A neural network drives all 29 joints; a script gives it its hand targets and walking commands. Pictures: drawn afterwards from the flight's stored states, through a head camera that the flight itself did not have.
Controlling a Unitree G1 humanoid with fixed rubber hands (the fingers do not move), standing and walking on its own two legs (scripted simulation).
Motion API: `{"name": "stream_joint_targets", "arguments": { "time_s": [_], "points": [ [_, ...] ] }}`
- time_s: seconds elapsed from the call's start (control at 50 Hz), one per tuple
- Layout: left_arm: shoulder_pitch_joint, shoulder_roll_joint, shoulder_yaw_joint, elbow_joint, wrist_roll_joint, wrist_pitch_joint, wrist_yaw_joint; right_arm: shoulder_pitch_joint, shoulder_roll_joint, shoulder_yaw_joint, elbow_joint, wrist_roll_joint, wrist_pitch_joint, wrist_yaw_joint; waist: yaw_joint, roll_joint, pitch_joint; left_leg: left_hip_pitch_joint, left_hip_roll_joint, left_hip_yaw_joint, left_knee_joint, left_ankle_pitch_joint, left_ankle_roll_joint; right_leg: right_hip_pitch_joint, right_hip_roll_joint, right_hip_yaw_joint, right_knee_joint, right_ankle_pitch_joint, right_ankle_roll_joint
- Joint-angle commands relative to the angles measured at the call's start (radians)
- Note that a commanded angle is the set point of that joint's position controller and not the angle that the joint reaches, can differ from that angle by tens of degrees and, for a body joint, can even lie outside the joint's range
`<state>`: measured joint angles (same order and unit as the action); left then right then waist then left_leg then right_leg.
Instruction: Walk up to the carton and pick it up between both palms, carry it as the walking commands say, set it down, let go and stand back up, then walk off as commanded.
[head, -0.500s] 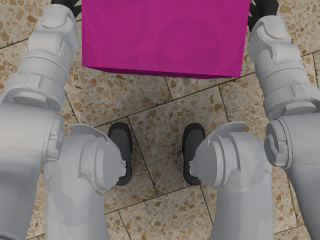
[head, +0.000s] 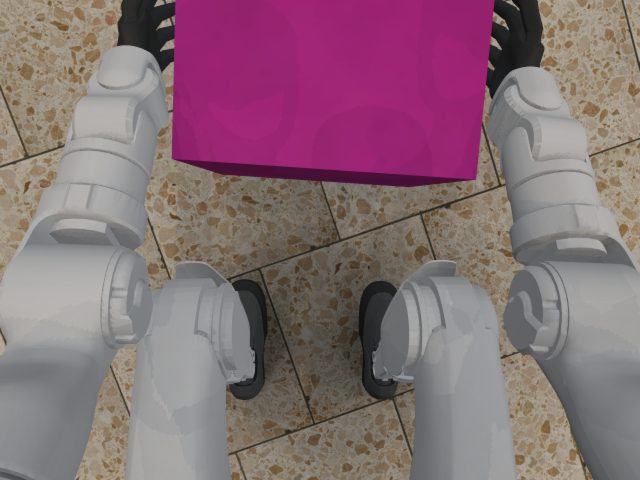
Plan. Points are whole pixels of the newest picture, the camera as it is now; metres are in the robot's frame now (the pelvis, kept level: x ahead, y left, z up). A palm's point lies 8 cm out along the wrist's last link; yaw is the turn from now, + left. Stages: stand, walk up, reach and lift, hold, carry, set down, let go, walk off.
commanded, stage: reach and lift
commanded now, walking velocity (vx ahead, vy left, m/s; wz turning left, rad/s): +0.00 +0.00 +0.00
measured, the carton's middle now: (326, 85) +0.53 +0.00 -0.19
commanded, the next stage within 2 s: none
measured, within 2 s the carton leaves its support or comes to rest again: neither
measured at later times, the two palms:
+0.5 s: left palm (116, 37) +0.52 +0.18 -0.05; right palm (558, 59) +0.51 -0.19 -0.04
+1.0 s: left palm (62, 5) +0.51 +0.18 +0.02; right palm (635, 40) +0.50 -0.19 +0.03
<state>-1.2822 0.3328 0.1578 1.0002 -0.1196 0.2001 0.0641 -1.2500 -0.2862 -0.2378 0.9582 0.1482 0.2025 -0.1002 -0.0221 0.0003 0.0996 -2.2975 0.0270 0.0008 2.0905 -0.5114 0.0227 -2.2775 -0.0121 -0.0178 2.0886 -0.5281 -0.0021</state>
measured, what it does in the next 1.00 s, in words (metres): rises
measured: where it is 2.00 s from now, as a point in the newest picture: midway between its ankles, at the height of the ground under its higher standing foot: (313, 358)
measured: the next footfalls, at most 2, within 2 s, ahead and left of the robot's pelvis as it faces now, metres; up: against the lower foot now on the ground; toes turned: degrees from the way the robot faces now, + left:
none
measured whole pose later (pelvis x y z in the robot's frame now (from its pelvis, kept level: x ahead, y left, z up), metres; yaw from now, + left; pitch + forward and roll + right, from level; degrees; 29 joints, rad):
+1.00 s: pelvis +0.01 +0.00 +0.10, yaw +1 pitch +46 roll -1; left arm -1.02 0.15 0.36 0.70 0.12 0.37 0.00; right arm -0.98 -0.12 -0.44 0.65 -0.09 0.38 -0.02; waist -0.03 0.01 -0.17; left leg -2.07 0.01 0.00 1.73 -0.47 0.02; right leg -2.05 -0.01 -0.01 1.73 -0.49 0.01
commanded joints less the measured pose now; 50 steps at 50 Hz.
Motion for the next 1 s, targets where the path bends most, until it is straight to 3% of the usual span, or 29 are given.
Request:
{"name": "stream_joint_targets", "arguments": {
  "time_s": [0.0,0.16,0.4,0.98],
  "points": [
    [-0.648,-0.97,-0.29,-0.307,-0.062,-0.004,-0.243,-0.69,0.942,0.322,-0.305,0.056,-0.006,0.267,-0.017,0.04,-1.297,0.69,-0.133,0.054,-0.149,0.262,-0.004,0.591,0.124,-0.067,-0.17,0.292,0.005],
    [-0.588,-1.051,-0.304,-0.356,-0.029,0.058,-0.264,-0.636,1.0,0.335,-0.365,0.02,0.052,0.298,-0.025,0.05,-1.384,0.734,-0.142,0.055,-0.195,0.296,-0.009,0.614,0.129,-0.07,-0.21,0.312,0.006],
    [-0.5,-1.106,-0.277,-0.362,0.042,0.1,-0.287,-0.548,1.057,0.33,-0.358,-0.025,0.098,0.336,-0.018,0.039,-1.341,0.72,-0.151,0.049,-0.301,0.281,-0.006,0.615,0.142,-0.062,-0.301,0.292,0.006],
    [-0.367,-1.179,-0.293,-0.385,0.079,0.145,-0.327,-0.403,1.127,0.34,-0.395,-0.066,0.152,0.377,-0.022,0.04,-1.345,0.894,-0.167,0.038,-0.527,0.266,-0.006,0.786,0.154,-0.054,-0.527,0.282,0.011]
  ]
}}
